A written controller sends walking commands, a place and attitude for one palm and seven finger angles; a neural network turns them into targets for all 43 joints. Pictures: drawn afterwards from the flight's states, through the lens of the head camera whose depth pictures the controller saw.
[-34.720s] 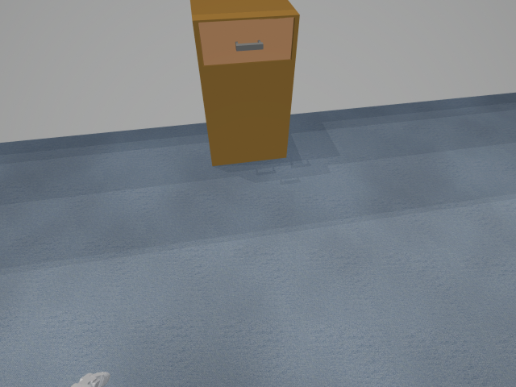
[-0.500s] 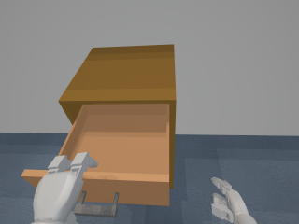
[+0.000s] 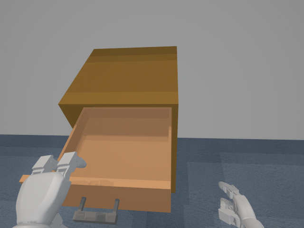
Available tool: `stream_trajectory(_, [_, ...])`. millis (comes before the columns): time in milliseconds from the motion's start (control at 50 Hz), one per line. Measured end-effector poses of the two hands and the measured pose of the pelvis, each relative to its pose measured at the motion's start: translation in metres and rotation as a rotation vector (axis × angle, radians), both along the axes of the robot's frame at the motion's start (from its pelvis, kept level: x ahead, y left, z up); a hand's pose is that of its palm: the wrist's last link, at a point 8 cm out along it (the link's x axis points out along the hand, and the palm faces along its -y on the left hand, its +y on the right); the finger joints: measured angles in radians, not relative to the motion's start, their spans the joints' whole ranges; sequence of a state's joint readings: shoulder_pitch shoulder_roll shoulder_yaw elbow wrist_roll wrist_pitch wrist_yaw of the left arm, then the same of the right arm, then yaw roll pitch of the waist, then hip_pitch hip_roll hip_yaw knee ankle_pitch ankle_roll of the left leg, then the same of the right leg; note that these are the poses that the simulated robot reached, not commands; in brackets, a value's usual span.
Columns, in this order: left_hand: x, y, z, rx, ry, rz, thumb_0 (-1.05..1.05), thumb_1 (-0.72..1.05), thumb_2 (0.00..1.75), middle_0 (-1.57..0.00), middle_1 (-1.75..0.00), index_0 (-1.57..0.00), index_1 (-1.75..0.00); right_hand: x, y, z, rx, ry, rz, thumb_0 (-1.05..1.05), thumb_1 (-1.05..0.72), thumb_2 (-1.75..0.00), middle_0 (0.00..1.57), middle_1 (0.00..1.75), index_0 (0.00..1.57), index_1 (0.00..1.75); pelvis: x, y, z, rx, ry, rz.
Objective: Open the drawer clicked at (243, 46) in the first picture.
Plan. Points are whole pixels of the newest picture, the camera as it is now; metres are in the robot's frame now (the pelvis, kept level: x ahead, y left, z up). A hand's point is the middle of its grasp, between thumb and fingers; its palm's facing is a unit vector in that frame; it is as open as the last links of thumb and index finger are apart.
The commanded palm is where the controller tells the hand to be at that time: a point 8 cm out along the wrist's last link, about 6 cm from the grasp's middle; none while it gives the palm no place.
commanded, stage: draw the hand back to the body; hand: left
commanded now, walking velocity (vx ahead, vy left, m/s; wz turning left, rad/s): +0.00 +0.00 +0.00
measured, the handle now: (97, 209) +0.18 +0.20 -0.06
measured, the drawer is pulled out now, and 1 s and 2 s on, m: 0.30 0.30 0.30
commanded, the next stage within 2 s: step back with the hand held close in 1.36 s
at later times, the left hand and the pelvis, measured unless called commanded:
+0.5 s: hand (56, 190) +0.15 +0.22 +0.12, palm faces +0.30 -0.79 -0.54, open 13.7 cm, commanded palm +0.11 +0.25 +0.17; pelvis -0.01 +0.01 +0.01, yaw +3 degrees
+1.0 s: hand (38, 170) +0.17 +0.25 +0.17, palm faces +0.43 -0.80 -0.42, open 10.1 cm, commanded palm +0.12 +0.29 +0.19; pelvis +0.01 +0.00 +0.02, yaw +4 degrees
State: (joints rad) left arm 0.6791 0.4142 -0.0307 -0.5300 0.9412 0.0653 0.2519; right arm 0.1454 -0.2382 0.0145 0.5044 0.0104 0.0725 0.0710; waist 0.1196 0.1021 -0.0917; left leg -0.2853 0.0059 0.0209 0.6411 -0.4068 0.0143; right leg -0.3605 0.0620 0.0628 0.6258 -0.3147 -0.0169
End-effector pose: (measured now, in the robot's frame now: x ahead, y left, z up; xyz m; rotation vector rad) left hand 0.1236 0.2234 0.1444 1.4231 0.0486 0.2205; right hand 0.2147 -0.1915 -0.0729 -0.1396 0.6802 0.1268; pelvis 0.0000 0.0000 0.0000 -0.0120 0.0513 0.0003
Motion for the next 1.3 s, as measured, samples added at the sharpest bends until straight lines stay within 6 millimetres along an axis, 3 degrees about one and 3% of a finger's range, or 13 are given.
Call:
stream_trajectory(180, [-0.008, 0.014, -0.001, -0.003, 0.064, 0.010, 0.00, -0.49, 0.30, -0.32, -1.20, -0.32, -1.20, -0.003, -0.002, 0.004, -0.047, 0.010, 0.000, 0.01, -0.91, -0.90, 0.20, 0.30, 0.20, 0.30, -0.005, 0.003, 0.004, -0.001, -0.015, 0.012])
stream_trajectory(380, [-0.009, 0.027, 0.016, 0.031, 0.013, -0.017, 0.00, -0.49, 0.30, -0.32, -1.20, -0.32, -1.20, -0.007, 0.008, 0.007, -0.054, 0.008, -0.007, 0.01, -0.91, -0.90, 0.20, 0.30, 0.20, 0.30, -0.009, 0.011, 0.006, -0.006, -0.026, 0.017])
stream_trajectory(440, [-0.007, 0.035, 0.012, -0.498, -0.094, 0.032, -0.01, -0.48, 0.30, -0.32, -1.19, -0.32, -1.20, -0.010, 0.012, 0.011, -0.039, -0.046, -0.050, 0.01, -0.91, -0.90, 0.20, 0.30, 0.20, 0.30, -0.010, 0.013, 0.007, -0.003, -0.061, 0.036])
stream_trajectory(480, [-0.007, 0.036, 0.006, -0.745, -0.152, 0.060, -0.01, -0.46, 0.31, -0.31, -1.18, -0.31, -1.18, -0.016, 0.015, 0.015, -0.043, -0.075, -0.079, 0.01, -0.91, -0.90, 0.20, 0.30, 0.20, 0.30, -0.009, 0.012, 0.008, -0.001, -0.075, 0.047])
stream_trajectory(580, [-0.006, 0.036, 0.013, -0.974, -0.282, 0.033, -0.01, -0.36, 0.35, -0.31, -1.11, -0.30, -1.12, -0.027, 0.017, 0.019, -0.081, -0.095, -0.083, 0.01, -0.91, -0.90, 0.20, 0.30, 0.20, 0.30, 0.000, 0.010, 0.010, -0.001, -0.088, 0.069])
stream_trajectory(680, [-0.002, 0.046, 0.029, -0.966, -0.360, 0.007, -0.01, -0.22, 0.41, -0.29, -1.02, -0.29, -1.03, -0.029, 0.013, 0.016, -0.096, -0.079, -0.074, 0.01, -0.91, -0.90, 0.20, 0.30, 0.20, 0.30, 0.003, 0.009, 0.012, -0.005, -0.091, 0.075])
stream_trajectory(760, [0.002, 0.055, 0.030, -0.950, -0.360, 0.032, -0.01, -0.09, 0.47, -0.28, -0.94, -0.28, -0.94, -0.026, 0.008, 0.013, -0.099, -0.063, -0.080, 0.01, -0.90, -0.90, 0.20, 0.30, 0.20, 0.30, 0.003, 0.008, 0.013, -0.004, -0.081, 0.072])
stream_trajectory(1100, [0.002, 0.064, 0.047, -0.880, -0.404, 0.084, 0.00, 0.49, 0.72, -0.24, -0.56, -0.24, -0.57, -0.002, -0.007, 0.016, -0.093, -0.084, -0.091, 0.01, -0.91, -0.90, 0.20, 0.30, 0.20, 0.30, 0.008, -0.003, 0.015, 0.000, -0.067, 0.077])
stream_trajectory(1300, [0.002, 0.053, 0.042, -0.907, -0.385, 0.086, 0.01, 0.79, 0.85, -0.22, -0.37, -0.21, -0.37, -0.003, -0.011, 0.014, -0.081, -0.078, -0.087, 0.01, -0.91, -0.90, 0.20, 0.30, 0.20, 0.30, 0.008, -0.009, 0.016, 0.004, -0.070, 0.078])
